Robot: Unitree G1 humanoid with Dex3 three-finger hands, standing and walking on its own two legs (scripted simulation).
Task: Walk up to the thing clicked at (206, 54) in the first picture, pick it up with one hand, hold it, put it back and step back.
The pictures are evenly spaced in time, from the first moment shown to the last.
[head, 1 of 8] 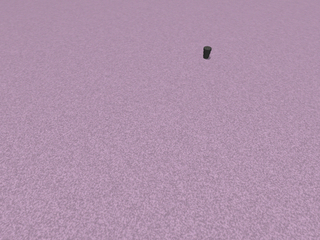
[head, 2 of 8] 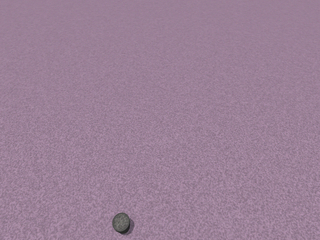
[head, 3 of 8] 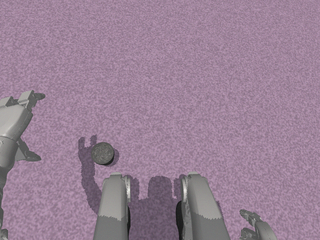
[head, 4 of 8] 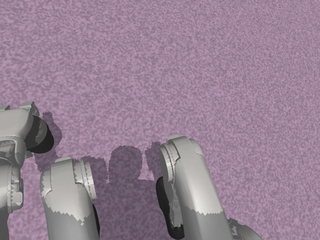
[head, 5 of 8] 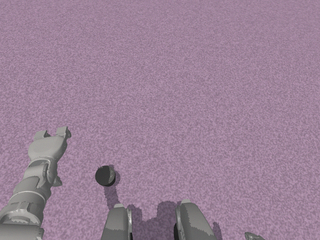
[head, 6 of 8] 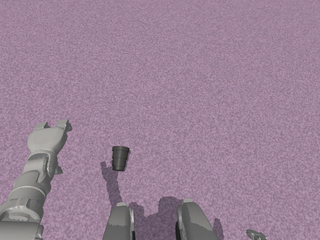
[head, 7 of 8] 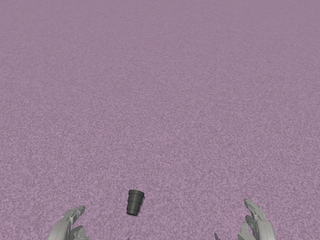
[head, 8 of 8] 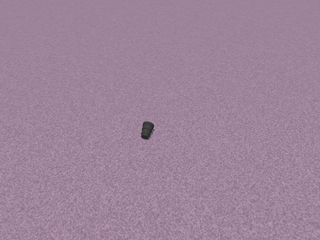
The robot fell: no
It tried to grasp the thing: yes
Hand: left
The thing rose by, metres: 0.02
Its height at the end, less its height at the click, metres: -0.02
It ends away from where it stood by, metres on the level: 0.13
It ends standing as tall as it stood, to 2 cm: no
